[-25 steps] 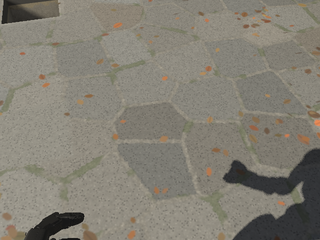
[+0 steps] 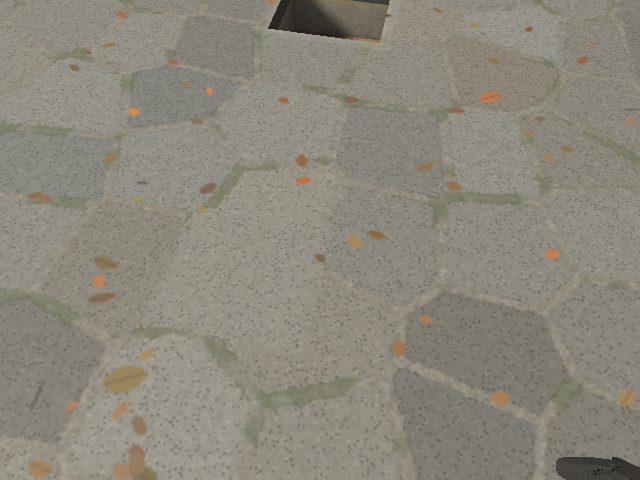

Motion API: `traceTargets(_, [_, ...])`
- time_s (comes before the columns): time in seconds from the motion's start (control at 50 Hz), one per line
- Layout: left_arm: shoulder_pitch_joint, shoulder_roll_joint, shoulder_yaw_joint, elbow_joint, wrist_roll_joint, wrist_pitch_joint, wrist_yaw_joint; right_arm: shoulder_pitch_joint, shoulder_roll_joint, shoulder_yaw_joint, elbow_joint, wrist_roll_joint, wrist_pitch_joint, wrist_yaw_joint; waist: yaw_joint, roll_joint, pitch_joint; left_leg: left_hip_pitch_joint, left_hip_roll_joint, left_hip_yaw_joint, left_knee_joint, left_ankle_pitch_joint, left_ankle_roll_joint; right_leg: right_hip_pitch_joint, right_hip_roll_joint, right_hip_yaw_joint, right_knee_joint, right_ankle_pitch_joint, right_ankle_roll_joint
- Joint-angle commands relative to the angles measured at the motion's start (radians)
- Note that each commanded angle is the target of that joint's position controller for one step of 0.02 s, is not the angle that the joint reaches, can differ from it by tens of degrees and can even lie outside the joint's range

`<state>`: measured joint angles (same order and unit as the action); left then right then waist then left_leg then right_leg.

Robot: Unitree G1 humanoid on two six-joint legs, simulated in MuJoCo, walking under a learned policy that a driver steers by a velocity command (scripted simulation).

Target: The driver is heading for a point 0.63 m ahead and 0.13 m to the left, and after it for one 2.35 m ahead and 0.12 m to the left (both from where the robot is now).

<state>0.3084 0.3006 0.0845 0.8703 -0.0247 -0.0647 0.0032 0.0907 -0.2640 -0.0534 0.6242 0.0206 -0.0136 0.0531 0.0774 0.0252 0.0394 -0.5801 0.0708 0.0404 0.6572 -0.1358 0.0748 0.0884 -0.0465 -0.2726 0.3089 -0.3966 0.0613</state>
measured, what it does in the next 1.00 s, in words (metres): walks ahead, turning left: left foot, then right foot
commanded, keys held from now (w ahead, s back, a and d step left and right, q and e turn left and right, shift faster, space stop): w+q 0.56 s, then w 0.20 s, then w+e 0.24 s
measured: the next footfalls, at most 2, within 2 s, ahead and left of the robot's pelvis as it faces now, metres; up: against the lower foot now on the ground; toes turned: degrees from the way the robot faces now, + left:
left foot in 0.02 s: +0.18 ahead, +0.10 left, +0.00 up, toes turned +4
right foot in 0.54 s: +0.51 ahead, -0.03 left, +0.00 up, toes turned +23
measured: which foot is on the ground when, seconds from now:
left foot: up 0.00-0.00, down 0.02-0.56, up 0.58-1.00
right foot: down 0.00-0.02, up 0.04-0.52, down 0.54-1.00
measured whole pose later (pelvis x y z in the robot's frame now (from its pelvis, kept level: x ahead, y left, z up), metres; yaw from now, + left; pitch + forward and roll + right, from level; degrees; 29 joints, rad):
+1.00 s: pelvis +0.52 +0.13 +0.01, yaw +22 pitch +2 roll -2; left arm 0.43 0.29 0.06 0.88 -0.03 -0.06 -0.01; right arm 0.02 -0.25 -0.03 0.61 0.02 -0.09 0.03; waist 0.12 0.03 0.03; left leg -0.49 0.04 -0.05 0.50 -0.06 0.01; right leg -0.02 0.01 0.03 0.32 -0.34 0.01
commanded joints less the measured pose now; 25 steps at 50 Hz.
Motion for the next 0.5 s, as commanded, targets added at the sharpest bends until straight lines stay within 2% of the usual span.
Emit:
traceTargets(0.02, [-0.063,0.197,0.043,-0.064,-0.016,0.008,0.01,0.249,-0.184,-0.087,-0.01,0.002,-0.002,-0.011,-0.203,-0.085,-0.142,0.387,-0.134,0.087,-0.08,-0.015,0.084,-0.104,-0.196,0.028,0.385,0.982,-0.13])
traceTargets(0.04, [-0.038,0.134,0.019,-0.085,0.02,0.003,0.011,0.394,-0.28,-0.121,0.022,0.007,0.008,-0.033,-0.246,0.069,-0.227,0.685,0.007,-0.156,-0.105,0.012,0.148,-0.376,-0.142,0.024,0.718,0.592,-0.078])
traceTargets(0.06, [0.032,0.01,-0.021,-0.143,0.046,-0.026,-0.001,0.331,-0.367,-0.12,-0.004,0.006,-0.009,-0.031,-0.112,0.287,-0.324,0.921,0.222,-0.749,-0.266,-0.224,0.326,-0.77,0.067,0.188,1.016,-0.212,-0.03])
traceTargets(0.08, [-0.087,0.11,-0.006,-0.151,0.006,-0.058,-0.012,0.343,-0.269,-0.092,-0.027,0.002,-0.029,-0.019,-0.194,0.135,-0.367,0.924,0.256,-0.841,-0.378,-0.292,0.312,-0.866,0.042,0.366,1.094,-0.189,-0.05])
traceTargets(0.1, [-0.149,0.139,0.002,-0.176,-0.022,-0.072,-0.017,0.31,-0.221,-0.076,-0.018,-0.006,-0.044,-0.014,-0.183,0.093,-0.23,0.829,0.236,-0.706,-0.383,-0.21,0.269,-0.93,0.006,0.353,1.063,-0.087,-0.074])
traceTargets(0.12, [-0.15,0.124,-0.003,-0.168,-0.005,-0.079,-0.009,0.253,-0.197,-0.067,-0.022,-0.003,-0.05,-0.015,-0.139,0.011,-0.162,0.692,0.192,-0.587,-0.372,-0.097,0.237,-0.884,-0.038,0.354,0.98,0.0,-0.084])
traceTargets(0.14, [-0.141,0.127,0.003,-0.156,0.02,-0.077,-0.002,0.19,-0.169,-0.059,-0.033,-0.007,-0.05,-0.018,-0.099,-0.004,-0.12,0.571,0.152,-0.494,-0.375,0.013,0.213,-0.813,-0.067,0.356,0.897,0.055,-0.078])
traceTargets(0.16, [-0.119,0.131,0.008,-0.152,0.025,-0.066,-0.003,0.157,-0.15,-0.05,-0.049,-0.018,-0.051,-0.023,-0.069,0.018,-0.114,0.498,0.127,-0.449,-0.395,0.083,0.206,-0.749,-0.084,0.364,0.861,0.092,-0.073])
traceTargets(0.18, [-0.111,0.126,0.009,-0.152,0.029,-0.054,-0.004,0.148,-0.151,-0.05,-0.053,-0.019,-0.053,-0.027,-0.06,0.025,-0.111,0.46,0.115,-0.431,-0.413,0.134,0.211,-0.72,-0.082,0.359,0.829,0.113,-0.06])
traceTargets(0.24, [-0.153,0.089,0.001,-0.164,0.044,-0.031,0.0,0.185,-0.173,-0.055,-0.033,-0.011,-0.06,-0.046,-0.063,0.009,-0.082,0.398,0.082,-0.349,-0.435,0.24,0.215,-0.726,-0.057,0.336,0.701,0.206,-0.015])
traceTargets(0.28, [-0.233,0.072,-0.007,-0.188,0.043,-0.03,0.0,0.224,-0.181,-0.058,-0.015,-0.007,-0.056,-0.059,-0.09,0.021,-0.057,0.4,0.06,-0.326,-0.433,0.228,0.194,-0.753,-0.037,0.337,0.564,0.319,0.003])
traceTargets(0.34, [-0.332,0.053,-0.017,-0.212,0.033,-0.037,-0.011,0.26,-0.182,-0.058,0.007,-0.002,-0.048,-0.069,-0.127,0.055,-0.036,0.387,0.027,-0.31,-0.421,0.133,0.152,-0.704,0.005,0.337,0.357,0.464,0.004])
traceTargets(0.4, [-0.407,0.058,-0.019,-0.24,0.024,-0.05,-0.025,0.3,-0.189,-0.061,0.034,0.004,-0.043,-0.072,-0.155,0.066,-0.018,0.409,0.044,-0.356,-0.394,0.093,0.139,-0.666,0.032,0.341,0.251,0.496,-0.009])
traceTargets(0.46, [-0.418,0.083,-0.01,-0.253,0.021,-0.063,-0.037,0.313,-0.179,-0.06,0.05,0.007,-0.03,-0.078,-0.151,0.076,-0.019,0.482,0.068,-0.431,-0.32,0.089,0.129,-0.637,0.049,0.358,0.18,0.433,-0.032])
traceTargets(0.5, [-0.367,0.103,0.002,-0.244,0.017,-0.072,-0.037,0.296,-0.182,-0.063,0.05,0.006,-0.022,-0.082,-0.121,0.112,-0.028,0.503,0.078,-0.472,-0.267,0.146,0.114,-0.56,0.057,0.351,0.162,0.343,-0.058])
Keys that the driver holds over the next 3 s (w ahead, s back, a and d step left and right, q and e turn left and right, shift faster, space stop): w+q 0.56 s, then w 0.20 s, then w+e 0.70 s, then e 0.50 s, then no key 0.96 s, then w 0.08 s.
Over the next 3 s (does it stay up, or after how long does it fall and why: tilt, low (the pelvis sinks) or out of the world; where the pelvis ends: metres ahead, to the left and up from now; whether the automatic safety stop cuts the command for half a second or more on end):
stays up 0.97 0.18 0.01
